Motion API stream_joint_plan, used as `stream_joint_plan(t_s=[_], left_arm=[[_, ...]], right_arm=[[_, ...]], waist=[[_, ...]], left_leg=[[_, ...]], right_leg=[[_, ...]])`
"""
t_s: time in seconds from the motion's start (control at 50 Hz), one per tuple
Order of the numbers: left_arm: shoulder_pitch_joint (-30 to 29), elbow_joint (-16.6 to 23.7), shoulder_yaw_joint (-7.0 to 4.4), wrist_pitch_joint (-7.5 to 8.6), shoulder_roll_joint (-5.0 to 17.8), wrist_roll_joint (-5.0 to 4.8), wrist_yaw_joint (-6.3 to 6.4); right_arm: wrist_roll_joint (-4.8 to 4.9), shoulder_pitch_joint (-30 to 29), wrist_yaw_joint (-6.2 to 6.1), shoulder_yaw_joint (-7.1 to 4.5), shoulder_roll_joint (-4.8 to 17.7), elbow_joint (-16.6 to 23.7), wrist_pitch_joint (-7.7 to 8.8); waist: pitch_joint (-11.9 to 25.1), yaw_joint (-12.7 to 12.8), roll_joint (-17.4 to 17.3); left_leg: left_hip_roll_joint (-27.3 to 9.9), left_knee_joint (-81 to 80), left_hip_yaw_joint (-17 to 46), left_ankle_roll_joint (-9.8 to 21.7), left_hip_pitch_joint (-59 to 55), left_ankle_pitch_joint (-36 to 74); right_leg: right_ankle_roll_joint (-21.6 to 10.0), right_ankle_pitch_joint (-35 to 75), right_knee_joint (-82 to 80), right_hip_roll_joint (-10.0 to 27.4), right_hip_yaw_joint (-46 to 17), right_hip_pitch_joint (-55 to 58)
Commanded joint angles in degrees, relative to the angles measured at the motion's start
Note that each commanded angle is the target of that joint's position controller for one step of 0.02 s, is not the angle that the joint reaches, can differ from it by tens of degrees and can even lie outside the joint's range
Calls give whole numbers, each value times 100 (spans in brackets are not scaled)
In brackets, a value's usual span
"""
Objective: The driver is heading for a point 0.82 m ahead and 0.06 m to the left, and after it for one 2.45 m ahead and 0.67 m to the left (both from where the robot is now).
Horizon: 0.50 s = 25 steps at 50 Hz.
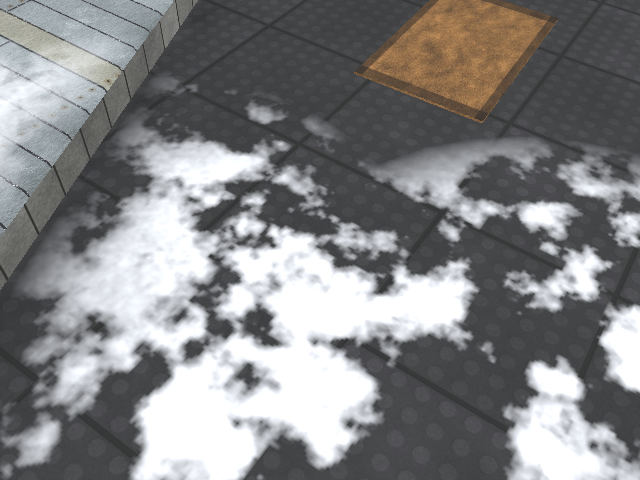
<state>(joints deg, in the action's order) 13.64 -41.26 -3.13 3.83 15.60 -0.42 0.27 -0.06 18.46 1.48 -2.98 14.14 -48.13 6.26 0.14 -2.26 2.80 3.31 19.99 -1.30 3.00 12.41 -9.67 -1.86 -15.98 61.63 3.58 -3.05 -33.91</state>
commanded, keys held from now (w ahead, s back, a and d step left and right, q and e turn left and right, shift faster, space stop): w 1.00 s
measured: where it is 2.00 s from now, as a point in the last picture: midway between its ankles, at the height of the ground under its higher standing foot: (319, 361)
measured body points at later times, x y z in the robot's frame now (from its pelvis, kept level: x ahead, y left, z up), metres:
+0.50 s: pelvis +0.26 -0.07 +0.00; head +0.29 -0.08 +0.45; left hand +0.37 +0.20 -0.11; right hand +0.37 -0.34 -0.12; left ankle +0.26 +0.09 -0.66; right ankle +0.28 -0.15 -0.74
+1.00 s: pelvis +0.53 +0.00 -0.01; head +0.55 +0.02 +0.44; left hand +0.61 +0.28 -0.14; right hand +0.65 -0.27 -0.11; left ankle +0.57 +0.09 -0.74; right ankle +0.47 -0.15 -0.66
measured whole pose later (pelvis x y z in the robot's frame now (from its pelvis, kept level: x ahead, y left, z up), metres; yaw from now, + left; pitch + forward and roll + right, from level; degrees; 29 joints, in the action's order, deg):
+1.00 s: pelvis +0.53 +0.00 -0.01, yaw +0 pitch +2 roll +0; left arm 16.5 -47.5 -2.9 4.5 16.7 -1.0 -0.1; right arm -0.2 12.3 2.0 -2.6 15.0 -45.3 4.8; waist -1.0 -0.2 1.9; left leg 2.1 25.6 -3.1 3.5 18.4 -9.6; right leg -1.6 -19.6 65.6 3.6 -1.5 -27.0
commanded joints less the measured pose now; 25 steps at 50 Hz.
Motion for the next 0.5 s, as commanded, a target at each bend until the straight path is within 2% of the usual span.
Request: stream_joint_plan(t_s=[0.02,0.12,0.18,0.22,0.26,0.28,0.3,0.32,0.34,0.36,0.38,0.4,0.42,0.44,0.46,0.5], left_arm=[[-197,480,-33,80,210,39,16],[-1069,677,25,136,83,-27,-81],[-1544,856,22,166,118,-81,-174],[-1696,961,4,202,190,-91,-238],[-1394,923,-66,234,354,-71,-263],[-823,759,-159,237,511,-38,-239],[99,509,-295,227,814,4,-183],[1209,342,-413,181,1318,76,-101],[1236,263,-419,162,1501,82,-161],[1105,290,-288,152,930,8,-164],[715,323,-208,150,742,-26,-154],[349,361,-164,145,651,4,-175],[105,376,-135,151,543,35,-204],[-10,362,-119,175,492,72,-214],[-35,319,-129,217,489,60,-223],[19,195,-161,282,592,36,-212]], right_arm=[[44,-138,-48,-183,883,313,81],[123,296,-89,-164,977,115,-33],[140,571,-91,-153,1018,-18,-109],[148,614,-110,-169,1088,-79,-171],[154,506,-140,-200,1206,-93,-229],[166,399,-153,-196,1217,-76,-252],[126,351,-165,-143,1094,-12,-248],[-67,325,-180,1,737,193,-203],[62,1029,-124,141,248,218,-67],[185,612,-93,-9,913,164,10],[234,90,-71,-59,1058,315,44],[171,-143,-92,-50,947,332,31],[82,-221,-103,-71,887,352,-7],[72,-98,-94,-73,793,334,-70],[78,-6,-98,-59,674,307,-131],[51,-104,-124,-52,580,350,-218]], waist=[[18,113,-680],[-115,-209,-722],[-269,-354,-744],[-327,-312,-797],[-157,-37,-877],[186,307,-834],[817,710,-703],[1741,1046,235],[2288,620,1670],[1721,804,879],[964,728,540],[609,542,22],[338,376,-53],[292,196,86],[278,112,148],[143,40,103]], left_leg=[[-1546,-1125,1328,1084,-459,1300],[-1348,-1076,751,822,-591,1324],[-1548,-927,845,799,-920,1210],[-1723,-743,937,738,-1240,1403],[-1762,-303,890,618,-1405,2297],[-1577,343,674,506,-1324,3170],[-1296,1445,427,332,-763,3257],[-856,3427,107,103,563,1212],[-55,4940,445,-105,2576,-2325],[-427,5460,823,-62,3218,-2228],[-671,5380,664,-22,3374,-1637],[-889,5118,550,-70,3114,-1170],[-1015,4802,531,-133,2899,-897],[-1121,4648,562,-170,2576,-715],[-1136,4526,533,-217,2401,-617],[-1151,4216,484,-313,2460,-343]], right_leg=[[114,627,-793,292,-29,-639],[142,1846,-2389,86,212,-241],[85,1779,-2830,-29,274,-200],[-44,1408,-3067,-91,286,-175],[-219,1088,-3332,-250,394,428],[-360,1182,-3554,-408,538,1298],[-584,1389,-3459,-214,347,2736],[-1009,1761,-3279,1106,-1183,4480],[-1851,637,-4023,2034,-3657,5798],[-1622,8,-4270,1813,-3495,5389],[-1387,355,-4372,1582,-2600,4602],[-1273,933,-4531,1316,-2042,3830],[-1238,1345,-4725,1116,-1662,3255],[-1219,1520,-4913,1002,-1421,2881],[-1257,1667,-5065,945,-1259,2653],[-1314,1997,-5253,898,-910,2409]])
